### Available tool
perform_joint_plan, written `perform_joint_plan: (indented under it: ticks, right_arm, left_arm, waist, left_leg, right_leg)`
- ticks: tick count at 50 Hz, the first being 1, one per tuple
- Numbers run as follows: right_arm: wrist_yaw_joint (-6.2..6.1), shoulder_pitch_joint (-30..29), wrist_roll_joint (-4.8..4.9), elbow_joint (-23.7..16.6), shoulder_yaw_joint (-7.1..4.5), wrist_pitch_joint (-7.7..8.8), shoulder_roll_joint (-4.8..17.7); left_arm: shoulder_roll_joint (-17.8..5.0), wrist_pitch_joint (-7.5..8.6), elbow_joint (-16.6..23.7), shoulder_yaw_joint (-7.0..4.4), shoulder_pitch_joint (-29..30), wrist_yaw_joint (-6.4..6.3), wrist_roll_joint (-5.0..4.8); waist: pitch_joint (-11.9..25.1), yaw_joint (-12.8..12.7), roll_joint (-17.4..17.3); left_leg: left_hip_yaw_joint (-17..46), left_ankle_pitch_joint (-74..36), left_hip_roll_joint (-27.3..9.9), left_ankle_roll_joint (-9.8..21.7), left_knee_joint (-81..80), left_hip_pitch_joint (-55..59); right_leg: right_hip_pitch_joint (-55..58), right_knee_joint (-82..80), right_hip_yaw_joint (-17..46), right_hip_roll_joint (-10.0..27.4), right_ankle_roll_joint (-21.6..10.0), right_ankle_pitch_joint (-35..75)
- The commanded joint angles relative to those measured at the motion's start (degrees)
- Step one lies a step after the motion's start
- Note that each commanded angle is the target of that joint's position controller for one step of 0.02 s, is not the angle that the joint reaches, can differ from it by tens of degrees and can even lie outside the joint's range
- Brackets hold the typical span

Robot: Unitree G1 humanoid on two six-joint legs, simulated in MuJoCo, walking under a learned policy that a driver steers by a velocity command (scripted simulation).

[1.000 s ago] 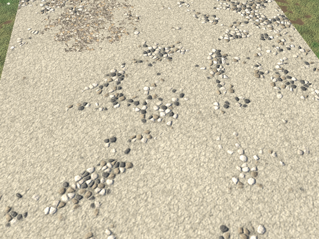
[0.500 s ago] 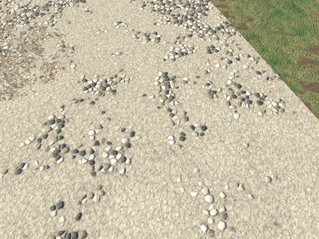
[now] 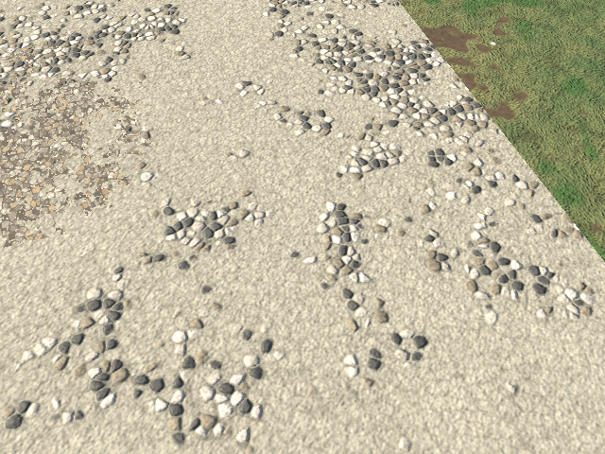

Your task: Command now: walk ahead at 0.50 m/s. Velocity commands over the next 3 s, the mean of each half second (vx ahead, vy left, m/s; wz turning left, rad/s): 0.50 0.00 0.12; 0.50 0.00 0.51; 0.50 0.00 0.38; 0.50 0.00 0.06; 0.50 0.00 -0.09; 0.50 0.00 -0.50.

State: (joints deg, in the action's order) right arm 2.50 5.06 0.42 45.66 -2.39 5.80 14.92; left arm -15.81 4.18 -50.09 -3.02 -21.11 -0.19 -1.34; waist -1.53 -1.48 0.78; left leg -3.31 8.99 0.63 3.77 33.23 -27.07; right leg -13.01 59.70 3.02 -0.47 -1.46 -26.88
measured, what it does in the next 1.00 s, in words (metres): walks ahead, turning left: right foot, then left foot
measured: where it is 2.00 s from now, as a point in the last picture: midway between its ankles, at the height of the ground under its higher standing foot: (195, 234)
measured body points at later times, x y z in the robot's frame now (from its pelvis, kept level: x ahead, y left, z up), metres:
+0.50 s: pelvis +0.27 -0.03 +0.00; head +0.31 -0.04 +0.45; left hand +0.48 +0.22 -0.08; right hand +0.27 -0.31 -0.14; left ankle +0.10 +0.09 -0.70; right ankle +0.39 -0.14 -0.73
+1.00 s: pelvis +0.52 +0.04 -0.01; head +0.54 +0.07 +0.44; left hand +0.43 +0.32 -0.14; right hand +0.80 -0.11 -0.09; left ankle +0.59 +0.17 -0.73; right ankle +0.40 -0.14 -0.72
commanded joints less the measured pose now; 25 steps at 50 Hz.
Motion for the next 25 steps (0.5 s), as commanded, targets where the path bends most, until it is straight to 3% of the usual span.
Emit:
perform_joint_plan:
  ticks: [1,2,3,6,9,14,18,21,22,23,24,25]
  right_arm:
    - [-0.50,9.60,-0.09,-0.13,-1.99,-0.13,7.49]
    - [-0.37,7.34,-0.69,-0.52,-1.45,0.16,5.64]
    - [-0.26,6.53,-1.07,-0.44,-1.31,0.35,5.28]
    - [-0.49,7.76,-0.69,0.90,-1.75,1.11,6.79]
    - [-1.49,10.41,-0.44,2.22,-2.08,0.66,8.09]
    - [-2.23,15.44,0.47,4.23,-2.03,-0.30,8.91]
    - [-2.64,18.59,0.89,5.57,-2.33,-1.62,9.56]
    - [-3.18,17.08,1.05,5.42,-2.97,-2.29,10.76]
    - [-3.22,15.72,1.05,5.05,-2.94,-2.44,10.70]
    - [-3.15,15.40,0.54,4.48,-2.22,-2.38,8.66]
    - [-3.10,15.41,-1.04,2.44,-0.81,-2.23,4.54]
    - [-2.80,23.22,0.90,1.51,0.33,-1.06,-0.02]
  left_arm:
    - [-7.04,2.60,6.62,-1.15,4.65,0.00,-0.51]
    - [-6.88,2.02,6.53,-1.60,4.96,-0.33,0.40]
    - [-5.86,1.27,6.13,-1.59,3.35,-0.37,0.55]
    - [-3.75,-0.15,6.00,-1.31,2.87,-0.69,0.83]
    - [-3.31,-0.14,7.71,-1.19,8.72,-0.75,1.29]
    - [-1.45,0.82,10.16,-0.43,18.92,0.30,0.94]
    - [-2.13,1.97,12.34,-0.39,24.60,1.72,0.43]
    - [-4.72,2.87,11.78,-1.24,21.10,2.14,0.42]
    - [-6.12,3.09,10.32,-2.05,15.84,1.87,0.55]
    - [-9.14,3.27,7.99,-3.41,6.88,1.31,1.07]
    - [-13.74,2.98,6.95,-4.50,-3.45,0.59,1.85]
    - [-15.55,2.45,5.96,-4.71,-3.94,0.98,2.17]
  waist:
    - [6.81,4.94,-3.93]
    - [4.71,3.02,-4.09]
    - [4.27,1.54,-5.38]
    - [2.75,0.29,-4.84]
    - [1.07,1.67,-3.59]
    - [-1.19,5.39,-3.49]
    - [-2.65,6.61,-4.23]
    - [-0.68,3.28,-6.24]
    - [2.13,0.08,-6.21]
    - [8.89,-3.75,-4.96]
    - [18.91,-7.01,3.57]
    - [24.85,-2.45,20.43]
  left_leg:
    - [26.77,4.54,-17.68,10.58,-18.31,28.37]
    - [22.61,0.16,-15.45,9.58,-19.98,22.49]
    - [20.22,-2.16,-14.32,9.50,-21.61,19.00]
    - [14.79,-8.92,-13.33,10.74,-24.97,15.58]
    - [11.28,-13.35,-12.66,10.15,-26.00,17.99]
    - [8.10,-11.23,-10.76,7.90,-25.85,20.38]
    - [11.57,-10.24,-13.23,8.00,-21.66,25.61]
    - [14.42,-14.16,-14.65,6.47,-16.59,27.10]
    - [13.40,-20.49,-12.89,5.35,-11.19,25.92]
    - [11.14,-21.23,-9.30,3.46,-0.21,20.79]
    - [7.36,-3.65,-3.90,0.92,18.91,8.90]
    - [7.76,25.34,2.73,-1.28,34.81,-10.67]
  right_leg:
    - [-29.28,13.45,1.86,5.66,-1.35,5.86]
    - [-25.94,9.62,2.01,7.62,-1.40,8.93]
    - [-22.68,8.06,2.10,8.38,-1.22,10.72]
    - [-22.37,3.24,1.11,9.08,0.24,14.12]
    - [-27.18,-5.74,0.49,9.33,1.67,22.55]
    - [-24.76,-22.41,-1.88,6.53,1.86,32.90]
    - [-24.39,-29.37,-1.44,4.43,1.65,29.67]
    - [-16.63,-32.56,-1.32,2.94,0.10,24.41]
    - [-8.58,-34.51,-2.61,1.68,-1.10,23.84]
    - [5.86,-32.89,-1.23,3.79,-3.34,25.11]
    - [23.27,-31.12,11.39,16.04,-6.73,25.03]
    - [36.91,-38.67,36.15,26.12,-14.55,13.32]
Next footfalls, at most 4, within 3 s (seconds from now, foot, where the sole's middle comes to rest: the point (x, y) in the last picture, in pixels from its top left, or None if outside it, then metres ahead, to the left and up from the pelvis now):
0.46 right None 0.43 -0.14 -0.76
1.00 left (235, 373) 0.63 0.19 -0.76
1.54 right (254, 241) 1.00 0.17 -0.76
2.04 left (128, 206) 1.11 0.53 -0.76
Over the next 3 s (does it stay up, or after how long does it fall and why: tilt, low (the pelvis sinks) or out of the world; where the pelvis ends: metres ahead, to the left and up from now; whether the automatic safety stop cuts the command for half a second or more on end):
stays up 1.50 0.58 0.02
